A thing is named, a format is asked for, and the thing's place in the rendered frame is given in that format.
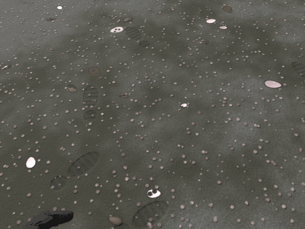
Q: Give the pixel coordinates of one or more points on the robot left hand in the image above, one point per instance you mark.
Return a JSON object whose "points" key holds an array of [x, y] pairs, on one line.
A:
{"points": [[47, 219]]}

